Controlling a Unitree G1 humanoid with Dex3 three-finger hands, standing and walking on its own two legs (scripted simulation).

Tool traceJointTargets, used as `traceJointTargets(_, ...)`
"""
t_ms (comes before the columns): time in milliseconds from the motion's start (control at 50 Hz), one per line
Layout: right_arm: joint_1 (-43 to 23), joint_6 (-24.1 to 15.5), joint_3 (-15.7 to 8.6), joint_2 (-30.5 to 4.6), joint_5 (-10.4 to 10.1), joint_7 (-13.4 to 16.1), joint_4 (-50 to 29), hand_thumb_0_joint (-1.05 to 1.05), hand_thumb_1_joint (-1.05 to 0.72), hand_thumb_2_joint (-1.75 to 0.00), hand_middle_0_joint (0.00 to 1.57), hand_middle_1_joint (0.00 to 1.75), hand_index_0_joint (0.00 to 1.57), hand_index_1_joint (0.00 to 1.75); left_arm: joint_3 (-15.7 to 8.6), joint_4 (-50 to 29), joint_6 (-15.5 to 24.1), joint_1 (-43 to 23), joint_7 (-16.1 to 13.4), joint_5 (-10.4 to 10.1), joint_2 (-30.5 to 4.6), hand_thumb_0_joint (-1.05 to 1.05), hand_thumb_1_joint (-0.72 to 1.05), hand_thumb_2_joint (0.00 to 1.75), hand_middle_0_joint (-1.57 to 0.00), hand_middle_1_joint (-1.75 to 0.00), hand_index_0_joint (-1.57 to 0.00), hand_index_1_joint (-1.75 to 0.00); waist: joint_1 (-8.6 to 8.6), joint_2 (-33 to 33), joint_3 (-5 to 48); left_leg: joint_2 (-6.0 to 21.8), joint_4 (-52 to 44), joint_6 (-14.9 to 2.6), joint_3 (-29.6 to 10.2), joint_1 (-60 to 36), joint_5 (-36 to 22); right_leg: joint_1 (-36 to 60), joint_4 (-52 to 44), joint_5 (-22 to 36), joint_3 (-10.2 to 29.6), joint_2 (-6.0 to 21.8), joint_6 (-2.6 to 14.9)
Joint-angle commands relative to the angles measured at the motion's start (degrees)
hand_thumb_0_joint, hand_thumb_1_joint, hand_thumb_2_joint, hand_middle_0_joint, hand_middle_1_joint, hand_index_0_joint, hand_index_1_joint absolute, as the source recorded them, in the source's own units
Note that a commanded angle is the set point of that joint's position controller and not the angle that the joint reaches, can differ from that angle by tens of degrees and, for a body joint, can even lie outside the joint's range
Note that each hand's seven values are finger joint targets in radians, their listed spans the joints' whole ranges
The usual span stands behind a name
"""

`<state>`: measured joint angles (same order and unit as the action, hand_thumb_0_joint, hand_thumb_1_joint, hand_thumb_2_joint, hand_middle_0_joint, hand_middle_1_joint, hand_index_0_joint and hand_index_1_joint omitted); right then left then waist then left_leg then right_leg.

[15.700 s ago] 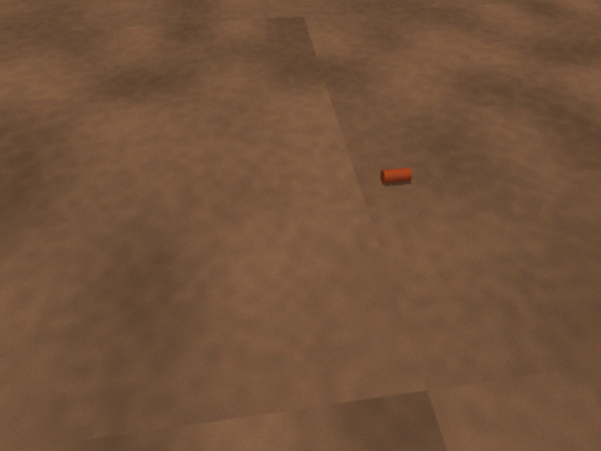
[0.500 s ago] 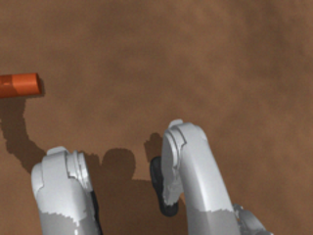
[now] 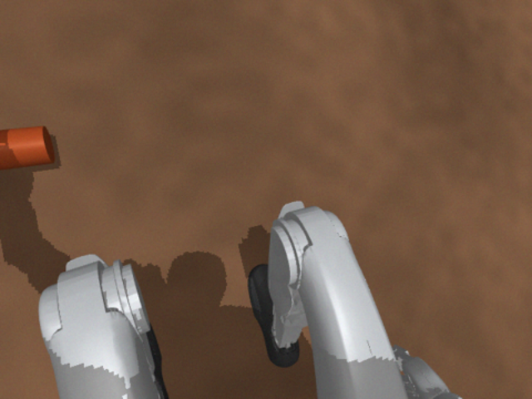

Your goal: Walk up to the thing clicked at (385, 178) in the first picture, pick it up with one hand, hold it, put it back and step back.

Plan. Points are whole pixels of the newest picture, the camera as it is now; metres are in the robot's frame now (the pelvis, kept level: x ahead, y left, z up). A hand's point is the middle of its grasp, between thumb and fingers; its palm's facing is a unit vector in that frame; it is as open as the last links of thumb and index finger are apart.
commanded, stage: rise first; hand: left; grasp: from above
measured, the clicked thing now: (1, 150) +0.51 +0.31 -0.29
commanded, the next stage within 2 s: none
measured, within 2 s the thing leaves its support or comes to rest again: neither
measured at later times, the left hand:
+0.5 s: hand out of the picture +0.47 +0.34 -0.17, palm faces -0.44 -0.06 -0.90, open 14.2 cm
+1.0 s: hand out of the picture +0.47 +0.34 -0.16, palm faces -0.44 -0.05 -0.90, open 14.2 cm
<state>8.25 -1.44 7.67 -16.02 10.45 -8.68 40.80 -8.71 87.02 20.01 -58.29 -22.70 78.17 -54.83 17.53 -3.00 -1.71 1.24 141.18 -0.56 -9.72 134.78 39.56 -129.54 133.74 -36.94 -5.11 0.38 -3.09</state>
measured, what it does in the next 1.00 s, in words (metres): stands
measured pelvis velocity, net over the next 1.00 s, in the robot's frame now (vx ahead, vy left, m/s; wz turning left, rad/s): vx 0.00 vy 0.00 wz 0.01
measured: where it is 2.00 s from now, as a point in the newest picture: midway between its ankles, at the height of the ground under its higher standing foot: (216, 359)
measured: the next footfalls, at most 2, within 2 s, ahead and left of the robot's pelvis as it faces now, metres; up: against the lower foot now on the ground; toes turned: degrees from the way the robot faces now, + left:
none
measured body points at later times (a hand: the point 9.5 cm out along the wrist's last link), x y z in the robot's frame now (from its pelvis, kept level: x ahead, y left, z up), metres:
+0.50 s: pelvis +0.00 +0.00 +0.00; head +0.25 +0.10 +0.36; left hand +0.48 +0.34 -0.12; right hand +0.05 -0.27 -0.08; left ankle +0.07 +0.12 -0.28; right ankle +0.11 -0.13 -0.28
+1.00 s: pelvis +0.00 +0.00 +0.00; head +0.24 +0.10 +0.37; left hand +0.49 +0.34 -0.11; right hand +0.04 -0.27 -0.08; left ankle +0.07 +0.12 -0.28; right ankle +0.11 -0.13 -0.28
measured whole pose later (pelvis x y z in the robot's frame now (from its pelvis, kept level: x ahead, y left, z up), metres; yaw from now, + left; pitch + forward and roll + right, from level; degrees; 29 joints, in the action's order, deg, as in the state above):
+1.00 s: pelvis +0.00 +0.00 +0.00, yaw +0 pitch +32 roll -11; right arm 9.7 -0.9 7.8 -16.4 9.5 -8.9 39.8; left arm -7.7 83.4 19.8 -58.3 -19.5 77.4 -54.4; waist 17.4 -2.5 -1.5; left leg 0.8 140.4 -0.5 -9.6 134.4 38.7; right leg -128.9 133.0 -36.4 -5.1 0.6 -2.9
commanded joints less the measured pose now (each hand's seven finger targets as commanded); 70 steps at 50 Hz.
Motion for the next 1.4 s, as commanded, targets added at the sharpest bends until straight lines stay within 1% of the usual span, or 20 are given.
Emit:
traceJointTargets(0, 11.8, 0.1, -4.9, -16.6, -0.1, 0.7, -0.1, 0.0, -0.91, -0.9, 0.2, 0.3, 0.2, 0.3, -1.4, -8.6, -0.4, -15.6, -1.6, -1.9, -16.2, 0.0, -0.55, 1.01, -0.07, -1.01, -0.06, -1.01, -0.5, 24.6, 38.0, -1.1, -15.6, -0.65, 4.9, -32.0, -10.1, 16.1, -11.7, 10.2, -5.5, -2.0, 4.48)
traceJointTargets(100, 12.7, 0.1, -5.1, -16.2, -0.1, 0.4, 0.2, 0.0, -0.91, -0.9, 0.2, 0.3, 0.2, 0.3, -0.9, -10.4, -0.3, -15.6, -1.2, -1.8, -15.2, 0.0, -0.56, 1.02, -0.07, -1.01, -0.06, -1.01, 0.16, 24.3, 38.7, -1.1, -14.8, -0.69, 5.2, -32.2, -11.5, 17.5, -11.8, 11.6, -5.3, -2.2, 4.57)
traceJointTargets(200, 12.8, 0.0, -5.3, -16.5, 0.0, 0.3, 0.2, 0.0, -0.91, -0.9, 0.2, 0.3, 0.2, 0.3, -2.0, -11.3, -0.4, -14.6, -1.3, -2.8, -15.9, 0.0, -0.55, 1.02, -0.07, -1.0, -0.06, -1.0, -0.38, 24.9, 38.5, -1.1, -14.8, -0.6, 5.3, -32.8, -12.6, 17.7, -11.8, 12.2, -5.4, -2.0, 4.32)
traceJointTargets(360, 12.4, 0.4, -5.5, -16.4, -0.6, 0.3, -0.1, 0.0, -0.91, -0.9, 0.2, 0.3, 0.2, 0.3, -1.1, -12.3, -1.0, -15.1, -0.6, -2.4, -15.1, 0.0, -0.56, 1.03, -0.07, -0.99, -0.06, -1.0, -0.69, 25.3, 39.7, -1.0, -15.7, -0.39, 4.9, -33.8, -12.5, 16.8, -11.8, 12.1, -5.5, -2.1, 4.69)
traceJointTargets(440, 12.7, 0.5, -5.6, -16.6, -0.9, 0.2, -0.4, 0.0, -0.91, -0.9, 0.2, 0.3, 0.2, 0.3, -0.5, -11.0, -1.4, -15.6, 0.0, -2.6, -13.9, 0.0, -0.57, 1.04, -0.08, -0.98, -0.06, -1.0, -0.03, 25.1, 37.4, -1.1, -16.7, -0.36, 4.3, -33.2, -11.3, 15.6, -11.7, 11.1, -5.7, -1.8, 4.6)
traceJointTargets(500, 12.7, 0.7, -5.3, -16.6, -1.1, 0.2, -0.6, 0.0, -0.9, -0.9, 0.2, 0.3, 0.2, 0.3, 0.0, -11.4, -1.3, -15.3, 0.6, -2.6, -13.9, 0.0, -0.56, 1.03, -0.08, -0.99, -0.07, -1.0, -0.61, 25.2, 38.8, -1.1, -16.6, -0.36, 4.3, -33.8, -12.1, 16.2, -11.8, 11.6, -5.6, -1.9, 4.54)
traceJointTargets(560, 12.8, 0.7, -5.0, -16.3, -1.1, 0.2, -0.7, 0.0, -0.91, -0.9, 0.2, 0.3, 0.2, 0.3, 0.8, -10.0, -1.2, -16.2, 1.2, -2.8, -13.2, 0.0, -0.57, 1.03, -0.08, -0.99, -0.06, -1.0, 0.31, 23.3, 37.7, -1.2, -15.8, -0.66, 4.7, -31.6, -11.4, 16.8, -12.2, 11.4, -5.4, -2.0, 4.64)
traceJointTargets(620, 13.1, 0.7, -4.8, -16.5, -0.8, 0.2, -0.9, 0.0, -0.9, -0.9, 0.2, 0.3, 0.2, 0.3, -0.2, -9.7, -0.6, -16.6, 1.2, -2.9, -14.9, 0.0, -0.56, 1.03, -0.08, -0.98, -0.07, -0.99, 0.47, 21.8, 36.8, -1.5, -15.4, -1.0, 5.3, -29.5, -9.8, 18.3, -13.0, 10.3, -5.2, -2.0, 4.46)
traceJointTargets(640, 12.8, 0.7, -4.7, -16.2, -0.8, 0.3, -0.8, 0.0, -0.9, -0.9, 0.2, 0.3, 0.2, 0.3, 0.2, -10.4, -0.3, -16.6, 1.4, -2.7, -14.7, 0.0, -0.55, 1.03, -0.09, -0.97, -0.08, -0.98, -0.04, 22.0, 37.5, -1.4, -15.7, -0.9, 5.3, -29.9, -9.5, 18.3, -13.0, 9.8, -5.2, -2.2, 4.5)
traceJointTargets(760, 13.1, 0.7, -4.6, -16.6, -0.7, 0.5, -0.9, 0.0, -0.91, -0.9, 0.2, 0.3, 0.2, 0.3, 0.1, -10.5, 0.2, -17.2, 1.4, -2.1, -15.2, 0.0, -0.56, 1.03, -0.08, -0.99, -0.07, -1.0, 0.34, 23.3, 38.2, -1.4, -15.1, -0.74, 5.5, -31.1, -10.2, 18.0, -13.0, 10.3, -5.2, -2.1, 4.59)
traceJointTargets(840, 13.3, 0.8, -4.8, -16.9, -0.9, 0.5, -1.1, 0.0, -0.91, -0.9, 0.2, 0.3, 0.2, 0.3, -1.6, -13.2, 0.1, -17.9, 1.0, -2.3, -17.0, 0.0, -0.56, 1.03, -0.09, -0.96, -0.08, -0.98, -0.65, 25.6, 39.8, -1.3, -16.1, -0.38, 5.0, -34.0, -12.0, 17.5, -12.3, 11.3, -5.4, -2.0, 4.65)
traceJointTargets(880, 13.3, 0.8, -4.8, -16.7, -0.8, 0.4, -1.3, 0.0, -0.91, -0.9, 0.2, 0.3, 0.2, 0.3, -0.6, -12.0, -0.2, -17.5, 1.2, -2.3, -15.6, 0.0, -0.57, 1.04, -0.08, -0.97, -0.06, -0.99, 0.15, 25.3, 39.0, -1.2, -16.1, -0.42, 4.9, -33.2, -11.5, 17.1, -12.3, 11.1, -5.5, -2.0, 4.75)
traceJointTargets(920, 13.0, 0.9, -4.9, -16.7, -1.1, 0.5, -1.3, 0.0, -0.9, -0.9, 0.2, 0.3, 0.2, 0.3, -1.0, -12.2, -0.5, -17.2, 1.1, -2.1, -16.3, 0.0, -0.57, 1.05, -0.09, -0.96, -0.07, -0.98, -0.51, 25.9, 39.5, -1.2, -16.4, -0.38, 4.9, -33.6, -11.3, 16.9, -12.3, 11.1, -5.4, -2.0, 4.78)
traceJointTargets(940, 13.2, 0.8, -4.8, -16.9, -1.0, 0.5, -1.3, 0.0, -0.9, -0.9, 0.2, 0.3, 0.2, 0.3, -0.7, -11.5, -0.6, -17.2, 1.2, -2.4, -15.8, 0.0, -0.56, 1.04, -0.09, -0.95, -0.07, -0.97, 0.13, 25.2, 37.8, -1.3, -16.2, -0.45, 4.9, -32.1, -10.3, 16.4, -12.6, 10.3, -5.5, -1.9, 4.89)
traceJointTargets(960, 13.1, 0.8, -4.9, -16.5, -1.2, 0.5, -1.3, 0.0, -0.9, -0.9, 0.2, 0.3, 0.2, 0.3, -0.6, -12.5, -0.7, -17.0, 1.3, -2.6, -15.5, 0.0, -0.57, 1.05, -0.09, -0.96, -0.07, -0.98, -0.74, 25.1, 39.6, -1.3, -16.5, -0.53, 5.0, -32.5, -10.2, 17.1, -12.8, 10.3, -5.3, -2.0, 4.79)
traceJointTargets(1100, 12.9, 0.6, -4.6, -16.7, -1.4, 0.7, -1.1, 0.0, -0.9, -0.9, 0.2, 0.3, 0.2, 0.3, 0.9, -9.3, -1.0, -15.8, 2.5, -3.0, -14.0, 0.0, -0.56, 1.03, -0.1, -0.96, -0.08, -0.97, 0.29, 21.6, 35.0, -1.4, -15.6, -0.91, 5.2, -29.1, -8.7, 16.1, -13.5, 8.9, -5.3, -2.0, 4.8)
traceJointTargets(1120, 13.3, 0.6, -4.5, -16.4, -1.3, 0.7, -1.2, 0.0, -0.9, -0.9, 0.2, 0.3, 0.2, 0.3, 1.1, -10.7, -0.6, -16.7, 2.7, -3.0, -13.9, 0.0, -0.55, 1.03, -0.1, -0.94, -0.08, -0.96, 0.4, 22.3, 36.5, -1.4, -15.8, -0.82, 5.2, -29.5, -8.8, 17.2, -13.5, 9.0, -5.2, -2.1, 4.77)
traceJointTargets(1220, 13.8, 0.6, -4.4, -16.9, -1.0, 0.7, -1.3, 0.0, -0.9, -0.9, 0.2, 0.3, 0.2, 0.3, 0.0, -12.3, 0.4, -18.1, 2.8, -2.8, -15.9, 0.0, -0.53, 1.02, -0.12, -0.93, -0.1, -0.95, 0.37, 23.2, 38.1, -1.3, -14.9, -0.58, 5.1, -31.7, -11.9, 18.1, -12.9, 11.2, -5.4, -2.0, 4.71)
traceJointTargets(1320, 13.2, 0.7, -4.4, -17.0, -0.7, 0.7, -1.6, 0.0, -0.9, -0.9, 0.2, 0.3, 0.2, 0.3, 0.0, -11.9, 0.9, -18.5, 1.9, -1.7, -15.8, 0.0, -0.54, 1.02, -0.1, -0.95, -0.09, -0.96, 0.51, 24.9, 37.4, -1.3, -15.4, -0.27, 5.0, -32.4, -9.8, 16.2, -12.7, 9.2, -5.7, -2.2, 5.04)
traceJointTargets(1380, 12.8, 0.7, -4.7, -17.1, -0.9, 0.7, -1.8, 0.0, -0.9, -0.9, 0.2, 0.3, 0.2, 0.3, -1.6, -14.3, 0.7, -17.8, 0.9, -1.8, -17.5, 0.0, -0.54, 1.02, -0.11, -0.93, -0.09, -0.95, -1.02, 27.5, 39.1, -1.3, -16.4, 0.02, 4.9, -34.3, -10.2, 15.9, -11.9, 9.6, -5.8, -2.0, 5.02)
